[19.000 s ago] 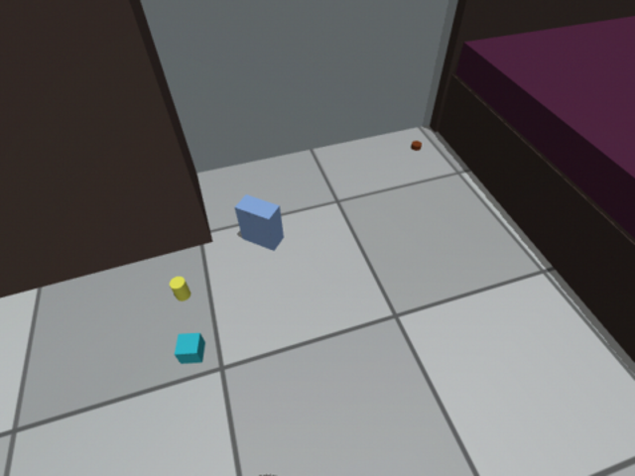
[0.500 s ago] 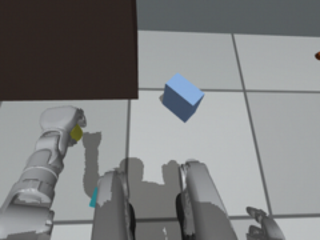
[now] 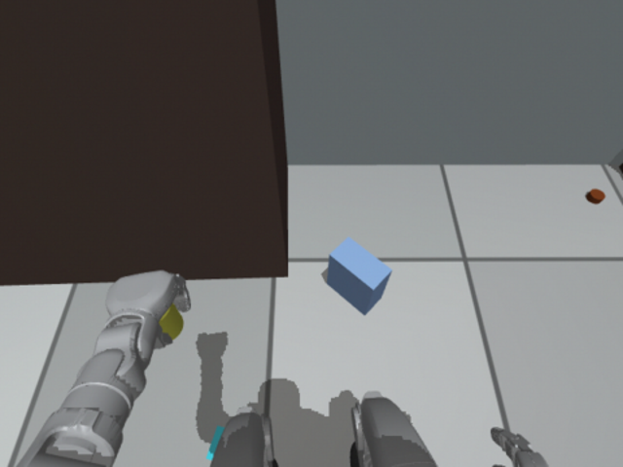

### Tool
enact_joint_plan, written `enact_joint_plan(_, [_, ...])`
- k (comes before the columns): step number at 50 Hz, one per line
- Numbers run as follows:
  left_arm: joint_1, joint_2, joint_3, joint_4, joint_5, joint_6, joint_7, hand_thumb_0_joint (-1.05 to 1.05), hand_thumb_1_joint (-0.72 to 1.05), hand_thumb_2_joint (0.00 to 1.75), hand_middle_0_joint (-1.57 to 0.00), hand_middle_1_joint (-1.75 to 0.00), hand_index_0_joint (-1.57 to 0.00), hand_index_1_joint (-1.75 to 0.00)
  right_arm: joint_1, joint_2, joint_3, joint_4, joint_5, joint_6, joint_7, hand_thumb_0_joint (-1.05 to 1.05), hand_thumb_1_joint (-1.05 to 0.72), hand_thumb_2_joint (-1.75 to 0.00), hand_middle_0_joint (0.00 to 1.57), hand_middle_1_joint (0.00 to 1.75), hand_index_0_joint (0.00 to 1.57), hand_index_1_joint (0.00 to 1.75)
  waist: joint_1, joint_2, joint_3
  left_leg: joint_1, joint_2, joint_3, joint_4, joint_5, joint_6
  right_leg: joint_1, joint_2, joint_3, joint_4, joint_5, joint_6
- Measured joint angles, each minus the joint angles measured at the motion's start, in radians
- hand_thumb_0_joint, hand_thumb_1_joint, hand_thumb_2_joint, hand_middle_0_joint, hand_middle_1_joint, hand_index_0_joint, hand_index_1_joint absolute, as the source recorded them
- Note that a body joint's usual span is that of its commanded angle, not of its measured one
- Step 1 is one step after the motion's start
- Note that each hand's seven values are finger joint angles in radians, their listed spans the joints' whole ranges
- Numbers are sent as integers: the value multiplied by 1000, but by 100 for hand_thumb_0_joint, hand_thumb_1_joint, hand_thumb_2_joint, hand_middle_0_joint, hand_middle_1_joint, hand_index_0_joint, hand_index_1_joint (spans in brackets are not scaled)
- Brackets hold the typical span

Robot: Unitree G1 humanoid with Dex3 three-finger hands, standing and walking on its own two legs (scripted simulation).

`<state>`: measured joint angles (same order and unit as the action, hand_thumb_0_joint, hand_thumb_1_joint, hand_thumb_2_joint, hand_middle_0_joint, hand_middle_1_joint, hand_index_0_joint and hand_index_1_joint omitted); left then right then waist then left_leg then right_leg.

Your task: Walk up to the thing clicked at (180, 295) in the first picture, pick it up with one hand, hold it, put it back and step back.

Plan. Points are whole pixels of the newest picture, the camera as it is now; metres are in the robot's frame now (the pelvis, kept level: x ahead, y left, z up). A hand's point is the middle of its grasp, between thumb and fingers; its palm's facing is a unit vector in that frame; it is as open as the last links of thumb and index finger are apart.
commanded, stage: lift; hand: left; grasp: from above
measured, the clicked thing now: (159, 316) +0.37 +0.22 -0.10
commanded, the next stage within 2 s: hold in 0.48 s
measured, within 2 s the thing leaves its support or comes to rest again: neither
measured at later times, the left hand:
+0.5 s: hand (128, 296) +0.35 +0.22 +0.00, palm faces -0.44 -0.07 -0.89, open 7.2 cm
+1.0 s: hand (116, 277) +0.36 +0.22 +0.05, palm faces -0.44 -0.04 -0.89, open 7.2 cm
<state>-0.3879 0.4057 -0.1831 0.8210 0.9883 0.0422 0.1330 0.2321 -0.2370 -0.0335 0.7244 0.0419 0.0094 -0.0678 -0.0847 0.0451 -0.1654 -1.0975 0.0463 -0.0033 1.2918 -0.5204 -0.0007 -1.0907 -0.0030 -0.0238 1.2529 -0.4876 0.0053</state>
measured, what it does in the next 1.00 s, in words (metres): rises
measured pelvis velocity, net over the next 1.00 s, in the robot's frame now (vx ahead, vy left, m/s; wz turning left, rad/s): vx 0.05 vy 0.01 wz -0.01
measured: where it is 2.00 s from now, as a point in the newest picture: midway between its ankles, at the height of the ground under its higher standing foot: outside the picture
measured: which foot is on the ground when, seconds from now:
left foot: down 0.00-1.00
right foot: down 0.00-1.00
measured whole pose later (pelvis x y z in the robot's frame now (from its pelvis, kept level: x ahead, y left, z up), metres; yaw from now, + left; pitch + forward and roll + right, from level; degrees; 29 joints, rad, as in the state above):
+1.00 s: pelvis +0.05 +0.01 +0.10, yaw -1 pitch +6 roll +0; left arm -0.27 0.38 -0.21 0.73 1.01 0.02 0.05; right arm 0.25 -0.26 -0.05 0.70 0.05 0.05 -0.04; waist -0.03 0.04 -0.07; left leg -0.43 0.03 0.05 0.67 -0.34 0.01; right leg -0.45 -0.01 0.02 0.66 -0.31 0.02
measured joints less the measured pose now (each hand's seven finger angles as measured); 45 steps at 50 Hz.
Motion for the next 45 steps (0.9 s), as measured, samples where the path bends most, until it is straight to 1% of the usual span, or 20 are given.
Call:
enact_joint_plan(9, [26, -27, -10, 27, 8, -1, 17, -2, 24, 47, -74, -60, -91, -64, 29, -8, -7, 8, -3, -1, 3, 1, -93, -91, 20, 30, 21, 30, 6, -7, 33, 205, -3, 15, -188, 50, 2, 201, -1, 10, -184, 50, 4])
enact_joint_plan(18, [46, -30, -9, 20, 12, -3, 23, -2, 24, 47, -74, -60, -91, -64, 35, -9, -10, 3, -5, 2, 13, 1, -93, -91, 20, 30, 21, 30, 16, -12, 67, 363, -9, 28, -344, 98, 5, 356, -4, 19, -337, 99, 9])
enact_joint_plan(28, [73, -35, -17, 5, 1, -10, 8, -1, 24, 47, -72, -63, -90, -66, 33, -8, -14, -3, -3, 6, 20, 1, -92, -90, 20, 30, 21, 30, 31, -7, 77, 494, -15, 38, -471, 136, 7, 483, -8, 26, -460, 135, 12])
enact_joint_plan(32, [83, -37, -19, -9, 4, -16, 2, -1, 25, 47, -71, -64, -90, -66, 30, -9, -15, -7, -1, 9, 22, 1, -92, -90, 20, 30, 21, 30, 36, -6, 81, 533, -17, 41, -507, 145, 7, 521, -8, 28, -494, 144, 12])
enact_joint_plan(37, [89, -35, -27, -29, 22, -19, -16, -1, 25, 46, -71, -64, -90, -66, 22, -13, -17, -6, 2, 16, 22, 1, -92, -90, 20, 30, 21, 30, 44, -4, 86, 575, -18, 45, -546, 157, 7, 560, -9, 32, -530, 154, 13])
enact_joint_plan(45, [97, -32, -25, -60, 16, -15, -52, -1, 25, 46, -71, -64, -89, -67, 15, -18, -20, -12, 6, 28, 26, 1, -92, -90, 20, 30, 21, 30, 53, -1, 89, 634, -19, 50, -596, 171, 7, 615, -8, 36, -576, 168, 13])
